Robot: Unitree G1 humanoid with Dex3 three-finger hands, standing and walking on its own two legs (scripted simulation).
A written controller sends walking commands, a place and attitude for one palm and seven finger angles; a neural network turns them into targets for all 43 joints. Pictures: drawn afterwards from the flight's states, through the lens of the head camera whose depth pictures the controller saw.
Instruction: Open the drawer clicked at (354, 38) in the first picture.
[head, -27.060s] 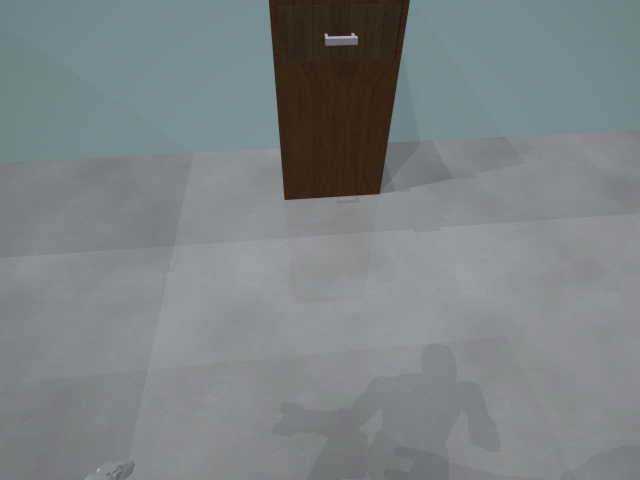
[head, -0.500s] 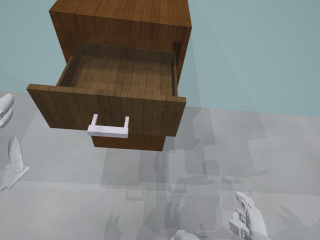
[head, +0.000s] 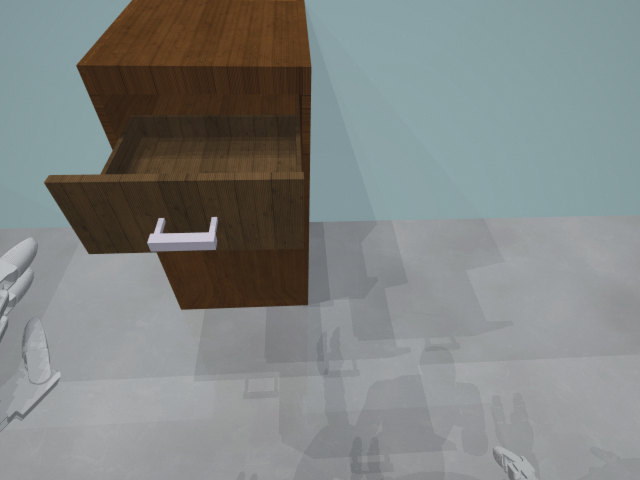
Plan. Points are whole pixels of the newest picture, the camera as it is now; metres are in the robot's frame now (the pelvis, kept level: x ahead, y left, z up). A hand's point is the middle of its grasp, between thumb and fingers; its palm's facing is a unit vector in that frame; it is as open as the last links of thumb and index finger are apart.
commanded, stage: stop stepping back and stand still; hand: left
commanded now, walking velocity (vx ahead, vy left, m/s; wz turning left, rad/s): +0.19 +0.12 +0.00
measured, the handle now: (185, 232) +0.52 +0.26 -0.03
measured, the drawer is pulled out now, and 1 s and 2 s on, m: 0.29 0.29 0.29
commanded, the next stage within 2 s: let the arm hang, fingers relaxed in 0.62 s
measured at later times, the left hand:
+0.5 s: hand (8, 420) +0.14 +0.25 +0.16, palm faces +0.45 -0.80 -0.39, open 7.4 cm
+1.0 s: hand out of the picture +0.04 +0.19 -0.16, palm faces -0.03 -0.98 -0.22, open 7.4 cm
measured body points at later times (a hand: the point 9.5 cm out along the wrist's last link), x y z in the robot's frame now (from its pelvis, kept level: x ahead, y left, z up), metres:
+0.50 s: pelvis -0.04 +0.00 -0.01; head -0.05 +0.00 +0.44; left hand +0.11 +0.29 +0.18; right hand +0.14 -0.20 -0.09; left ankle -0.04 +0.12 -0.74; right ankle -0.03 -0.10 -0.74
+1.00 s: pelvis -0.05 +0.01 -0.01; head -0.03 +0.01 +0.43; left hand +0.05 +0.24 -0.14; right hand +0.05 -0.25 -0.15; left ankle -0.04 +0.12 -0.74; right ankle -0.03 -0.10 -0.74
